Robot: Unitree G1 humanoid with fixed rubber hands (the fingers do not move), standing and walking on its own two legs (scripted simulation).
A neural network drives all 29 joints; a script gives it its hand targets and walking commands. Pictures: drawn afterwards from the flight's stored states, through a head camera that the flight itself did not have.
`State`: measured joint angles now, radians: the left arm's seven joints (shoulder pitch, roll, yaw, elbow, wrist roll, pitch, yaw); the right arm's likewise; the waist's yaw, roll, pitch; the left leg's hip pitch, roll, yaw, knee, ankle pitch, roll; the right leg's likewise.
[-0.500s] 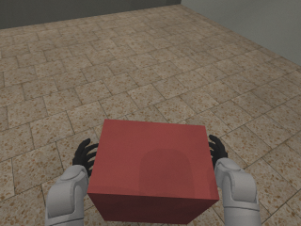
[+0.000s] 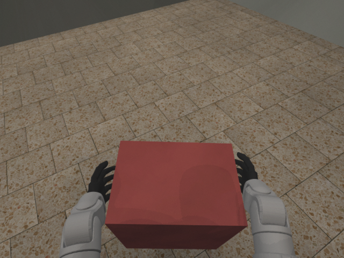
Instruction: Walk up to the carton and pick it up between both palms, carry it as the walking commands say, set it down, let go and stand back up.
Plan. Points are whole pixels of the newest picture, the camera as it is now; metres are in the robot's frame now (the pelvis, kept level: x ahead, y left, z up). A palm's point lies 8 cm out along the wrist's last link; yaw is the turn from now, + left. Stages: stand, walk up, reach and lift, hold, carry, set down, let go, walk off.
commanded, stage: set down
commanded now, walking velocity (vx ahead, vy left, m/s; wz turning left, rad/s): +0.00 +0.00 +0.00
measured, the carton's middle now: (173, 201) +0.28 +0.00 -0.05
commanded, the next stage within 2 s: none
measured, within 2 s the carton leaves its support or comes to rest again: neither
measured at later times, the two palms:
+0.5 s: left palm (98, 205) +0.26 +0.18 -0.03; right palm (235, 181) +0.31 -0.16 -0.02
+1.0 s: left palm (110, 214) +0.28 +0.19 -0.13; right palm (228, 202) +0.30 -0.16 -0.14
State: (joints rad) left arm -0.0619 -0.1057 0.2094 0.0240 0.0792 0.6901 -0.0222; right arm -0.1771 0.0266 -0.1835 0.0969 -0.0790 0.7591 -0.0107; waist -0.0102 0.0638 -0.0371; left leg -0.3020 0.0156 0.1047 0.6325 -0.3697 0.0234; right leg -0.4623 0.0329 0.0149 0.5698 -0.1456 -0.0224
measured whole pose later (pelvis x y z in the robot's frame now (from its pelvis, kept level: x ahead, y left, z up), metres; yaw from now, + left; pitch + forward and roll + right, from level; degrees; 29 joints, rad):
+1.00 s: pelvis +0.00 +0.01 -0.03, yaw +2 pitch +24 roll +1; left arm -0.19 -0.08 0.24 0.47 0.09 0.00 -0.01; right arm -0.29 -0.02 -0.20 0.56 -0.11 0.04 0.00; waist -0.01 0.03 0.00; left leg -0.85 -0.01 0.09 0.84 -0.41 0.03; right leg -0.99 0.01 0.02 0.76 -0.18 -0.01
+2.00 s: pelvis -0.08 -0.01 -0.18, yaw +5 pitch +36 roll +3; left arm -0.74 0.17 0.11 0.71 -0.09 0.04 0.09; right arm -0.79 -0.17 -0.11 0.68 0.00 0.10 -0.17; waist -0.01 0.02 0.09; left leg -1.58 -0.01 0.09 1.49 -0.54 0.03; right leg -1.73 0.00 0.02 1.36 -0.26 -0.03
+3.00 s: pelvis -0.13 -0.02 -0.33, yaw +8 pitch +27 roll +3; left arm -1.29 0.28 0.13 0.85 -0.22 0.24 0.14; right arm -1.34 -0.37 -0.11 0.91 0.19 0.22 -0.15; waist -0.03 0.05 0.53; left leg -1.91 -0.03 0.08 2.04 -0.59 0.03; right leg -2.06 0.00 0.02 1.87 -0.28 -0.03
